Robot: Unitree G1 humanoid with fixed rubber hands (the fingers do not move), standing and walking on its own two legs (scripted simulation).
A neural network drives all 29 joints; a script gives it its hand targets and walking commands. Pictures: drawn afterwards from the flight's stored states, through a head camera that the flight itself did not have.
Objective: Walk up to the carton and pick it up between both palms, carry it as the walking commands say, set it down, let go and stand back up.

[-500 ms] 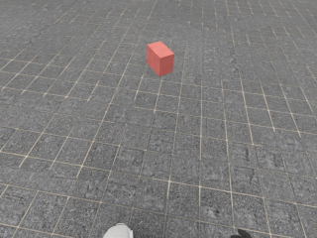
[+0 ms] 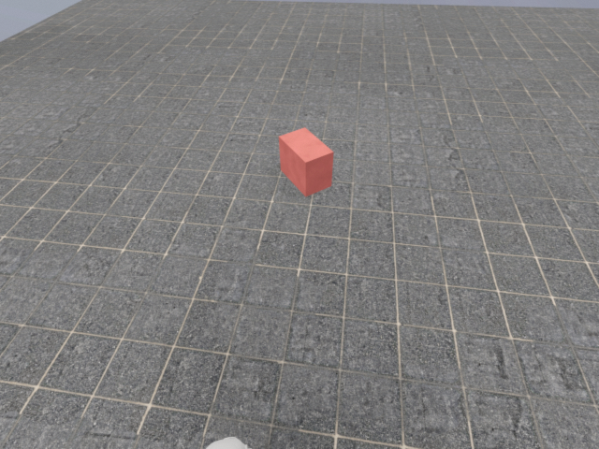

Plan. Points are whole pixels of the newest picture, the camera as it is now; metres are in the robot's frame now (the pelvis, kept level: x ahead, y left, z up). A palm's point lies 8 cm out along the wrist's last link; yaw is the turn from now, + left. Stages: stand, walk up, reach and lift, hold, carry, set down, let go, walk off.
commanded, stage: walk up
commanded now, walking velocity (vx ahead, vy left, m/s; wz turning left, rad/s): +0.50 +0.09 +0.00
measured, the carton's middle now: (305, 161) +1.56 +0.00 -0.64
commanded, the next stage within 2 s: none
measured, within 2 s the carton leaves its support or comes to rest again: neither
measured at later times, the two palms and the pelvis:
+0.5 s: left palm (173, 344) +0.32 +0.23 -0.12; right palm (443, 406) +0.24 -0.23 -0.17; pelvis +0.25 -0.01 -0.01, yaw +0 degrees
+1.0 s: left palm (203, 227) +0.61 +0.24 -0.12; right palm (407, 267) +0.51 -0.22 -0.15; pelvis +0.51 +0.00 +0.00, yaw -4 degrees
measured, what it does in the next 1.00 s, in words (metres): walks ahead: left foot, then right foot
